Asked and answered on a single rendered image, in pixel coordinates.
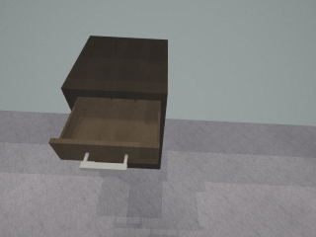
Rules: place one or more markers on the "handle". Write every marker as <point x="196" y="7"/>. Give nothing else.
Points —
<point x="103" y="166"/>

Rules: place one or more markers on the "drawer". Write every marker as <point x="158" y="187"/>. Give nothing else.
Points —
<point x="108" y="129"/>

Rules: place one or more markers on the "cabinet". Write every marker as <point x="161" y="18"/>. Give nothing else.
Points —
<point x="122" y="68"/>

